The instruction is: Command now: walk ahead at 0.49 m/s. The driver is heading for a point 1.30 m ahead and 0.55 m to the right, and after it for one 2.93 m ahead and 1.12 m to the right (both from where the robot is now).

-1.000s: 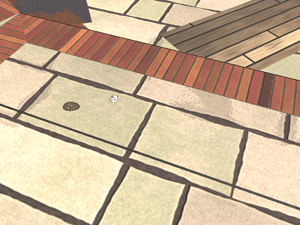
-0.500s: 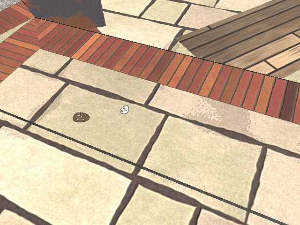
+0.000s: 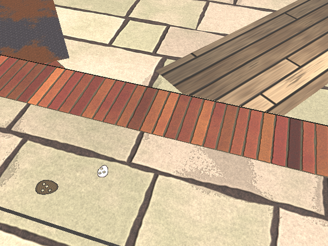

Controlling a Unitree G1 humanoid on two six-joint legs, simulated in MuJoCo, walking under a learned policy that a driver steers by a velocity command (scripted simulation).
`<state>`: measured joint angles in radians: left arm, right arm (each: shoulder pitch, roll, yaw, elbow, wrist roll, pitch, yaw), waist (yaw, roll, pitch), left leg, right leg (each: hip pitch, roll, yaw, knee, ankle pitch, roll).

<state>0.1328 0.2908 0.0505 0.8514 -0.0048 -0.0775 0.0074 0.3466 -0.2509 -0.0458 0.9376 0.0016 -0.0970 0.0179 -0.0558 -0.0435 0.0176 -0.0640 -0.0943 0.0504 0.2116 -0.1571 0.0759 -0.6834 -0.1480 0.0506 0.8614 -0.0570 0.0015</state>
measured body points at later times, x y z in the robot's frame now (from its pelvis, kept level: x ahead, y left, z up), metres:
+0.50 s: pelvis +0.29 -0.07 +0.00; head +0.31 -0.09 +0.45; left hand +0.33 +0.20 -0.12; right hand +0.43 -0.35 -0.11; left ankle +0.41 +0.11 -0.68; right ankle +0.28 -0.15 -0.75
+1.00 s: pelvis +0.56 -0.05 +0.00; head +0.58 -0.05 +0.45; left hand +0.79 +0.16 -0.11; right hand +0.51 -0.34 -0.12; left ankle +0.58 +0.05 -0.75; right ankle +0.57 -0.23 -0.67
